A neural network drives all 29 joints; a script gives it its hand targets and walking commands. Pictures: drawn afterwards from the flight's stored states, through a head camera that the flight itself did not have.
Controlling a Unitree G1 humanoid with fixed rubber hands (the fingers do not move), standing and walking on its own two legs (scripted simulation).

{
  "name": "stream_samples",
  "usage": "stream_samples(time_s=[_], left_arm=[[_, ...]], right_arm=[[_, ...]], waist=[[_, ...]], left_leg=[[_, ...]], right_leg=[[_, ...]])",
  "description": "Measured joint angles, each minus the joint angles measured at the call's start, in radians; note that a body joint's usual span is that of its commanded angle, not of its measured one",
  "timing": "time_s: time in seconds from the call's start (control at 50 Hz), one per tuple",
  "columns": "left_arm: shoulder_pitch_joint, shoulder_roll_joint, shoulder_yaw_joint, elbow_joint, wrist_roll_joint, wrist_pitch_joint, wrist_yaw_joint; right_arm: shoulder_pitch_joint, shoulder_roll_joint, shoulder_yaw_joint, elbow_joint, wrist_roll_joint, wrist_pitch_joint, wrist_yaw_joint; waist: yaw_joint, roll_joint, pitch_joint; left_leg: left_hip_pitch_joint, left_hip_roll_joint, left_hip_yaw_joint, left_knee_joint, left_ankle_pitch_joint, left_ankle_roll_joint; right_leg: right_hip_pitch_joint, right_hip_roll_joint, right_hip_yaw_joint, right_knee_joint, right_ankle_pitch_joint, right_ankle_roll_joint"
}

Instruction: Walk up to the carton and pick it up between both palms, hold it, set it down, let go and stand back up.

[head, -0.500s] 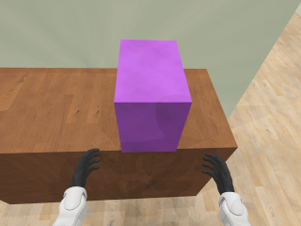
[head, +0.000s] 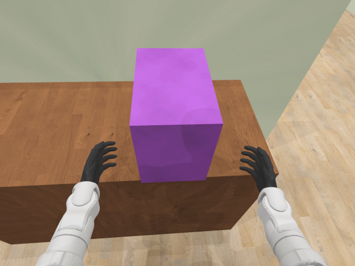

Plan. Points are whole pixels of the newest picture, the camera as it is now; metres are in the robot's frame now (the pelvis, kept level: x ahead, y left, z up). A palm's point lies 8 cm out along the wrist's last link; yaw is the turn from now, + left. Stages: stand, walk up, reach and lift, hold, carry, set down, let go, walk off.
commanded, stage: reach and lift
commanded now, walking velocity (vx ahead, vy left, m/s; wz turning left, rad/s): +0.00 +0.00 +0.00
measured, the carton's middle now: (172, 115) +0.51 +0.03 +0.01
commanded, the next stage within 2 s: none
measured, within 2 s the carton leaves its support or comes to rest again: neither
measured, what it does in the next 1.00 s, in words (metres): stands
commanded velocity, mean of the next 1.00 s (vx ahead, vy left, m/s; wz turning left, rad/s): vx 0.00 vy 0.00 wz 0.00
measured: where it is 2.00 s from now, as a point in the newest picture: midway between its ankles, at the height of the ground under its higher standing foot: outside the picture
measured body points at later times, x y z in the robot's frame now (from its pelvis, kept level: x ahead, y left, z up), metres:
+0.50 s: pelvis -0.01 +0.00 +0.00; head +0.02 +0.00 +0.45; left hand +0.38 +0.20 +0.07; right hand +0.38 -0.20 +0.07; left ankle -0.01 +0.12 -0.74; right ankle -0.03 -0.08 -0.74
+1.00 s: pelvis -0.02 +0.01 +0.00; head +0.01 +0.00 +0.45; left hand +0.44 +0.19 +0.14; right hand +0.43 -0.20 +0.13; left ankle -0.01 +0.12 -0.74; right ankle -0.03 -0.08 -0.74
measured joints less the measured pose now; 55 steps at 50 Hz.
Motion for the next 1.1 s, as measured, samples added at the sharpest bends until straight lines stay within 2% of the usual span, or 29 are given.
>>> stream_samples(time_s=[0.12, 0.18, 0.28, 0.5, 0.6, 0.7, 0.86, 1.1], left_arm=[[-0.045, -0.01, -0.005, -0.061, 0.005, 0.113, 0.0], [-0.092, -0.018, -0.003, -0.047, 0.011, 0.164, 0.001], [-0.175, -0.024, 0.006, -0.037, 0.0, 0.235, 0.028], [-0.346, 0.006, 0.09, 0.061, 0.032, 0.307, 0.006], [-0.398, 0.026, 0.086, 0.078, 0.017, 0.325, 0.021], [-0.477, 0.041, 0.052, 0.131, 0.005, 0.354, 0.037], [-0.651, 0.046, 0.004, 0.272, -0.037, 0.391, 0.075], [-0.843, 0.073, 0.005, 0.469, -0.059, 0.357, 0.064]], right_arm=[[-0.032, -0.012, -0.014, -0.062, -0.003, 0.095, -0.002], [-0.068, -0.013, -0.025, -0.072, -0.015, 0.15, -0.004], [-0.126, -0.02, -0.05, -0.09, -0.015, 0.225, -0.011], [-0.298, -0.014, -0.058, -0.03, -0.023, 0.324, -0.057], [-0.345, -0.016, -0.077, -0.017, -0.028, 0.347, -0.063], [-0.425, -0.021, -0.111, 0.056, -0.043, 0.379, -0.05], [-0.57, -0.067, -0.121, 0.195, -0.021, 0.429, -0.03], [-0.74, -0.087, -0.096, 0.316, -0.008, 0.447, -0.042]], waist=[[0.002, 0.003, 0.01], [0.005, 0.003, 0.025], [0.014, 0.005, 0.003], [0.009, 0.002, -0.012], [0.003, 0.004, -0.033], [-0.001, 0.01, -0.052], [0.012, 0.022, -0.088], [0.01, 0.026, -0.092]], left_leg=[[0.042, 0.005, 0.002, -0.035, 0.017, -0.001], [0.056, 0.006, 0.005, -0.047, 0.025, 0.0], [0.024, 0.009, 0.007, -0.048, 0.035, -0.001], [-0.008, 0.009, 0.005, -0.07, 0.058, -0.001], [-0.04, 0.008, -0.006, -0.071, 0.068, 0.0], [-0.075, 0.008, -0.014, -0.052, 0.066, 0.001], [-0.135, 0.009, -0.011, -0.03, 0.065, 0.008], [-0.162, 0.01, -0.004, -0.046, 0.081, 0.009]], right_leg=[[0.047, 0.008, 0.002, -0.049, 0.025, -0.002], [0.058, 0.009, 0.005, -0.058, 0.034, -0.001], [0.024, 0.012, 0.007, -0.057, 0.043, -0.005], [-0.009, 0.013, 0.006, -0.075, 0.065, -0.003], [-0.029, 0.013, -0.005, -0.092, 0.078, -0.002], [-0.051, 0.013, -0.013, -0.095, 0.086, -0.001], [-0.11, 0.012, -0.01, -0.078, 0.09, 0.003], [-0.146, 0.014, -0.003, -0.084, 0.104, 0.005]])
